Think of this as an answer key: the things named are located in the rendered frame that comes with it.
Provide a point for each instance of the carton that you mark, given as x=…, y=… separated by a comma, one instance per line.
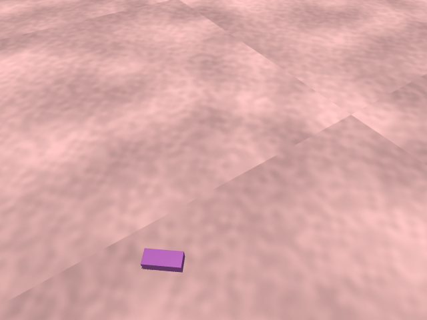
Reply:
x=163, y=260

